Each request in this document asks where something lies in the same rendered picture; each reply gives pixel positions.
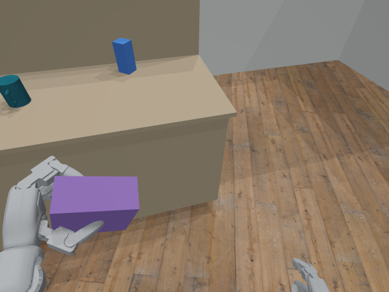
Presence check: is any robot left hand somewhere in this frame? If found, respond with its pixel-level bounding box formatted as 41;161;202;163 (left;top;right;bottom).
2;156;105;256

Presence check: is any sponge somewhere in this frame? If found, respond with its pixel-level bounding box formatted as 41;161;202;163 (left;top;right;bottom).
50;176;139;232

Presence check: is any left robot forearm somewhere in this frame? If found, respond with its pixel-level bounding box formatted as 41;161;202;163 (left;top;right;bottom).
0;246;46;292

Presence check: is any table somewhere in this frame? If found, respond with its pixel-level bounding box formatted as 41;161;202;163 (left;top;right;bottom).
0;0;237;251

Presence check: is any robot right hand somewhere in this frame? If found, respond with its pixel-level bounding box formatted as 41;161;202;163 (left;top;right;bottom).
291;258;330;292

